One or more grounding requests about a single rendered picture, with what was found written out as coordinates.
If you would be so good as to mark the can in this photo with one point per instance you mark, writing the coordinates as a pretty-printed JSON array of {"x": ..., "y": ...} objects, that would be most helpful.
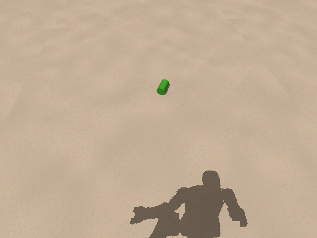
[{"x": 163, "y": 87}]

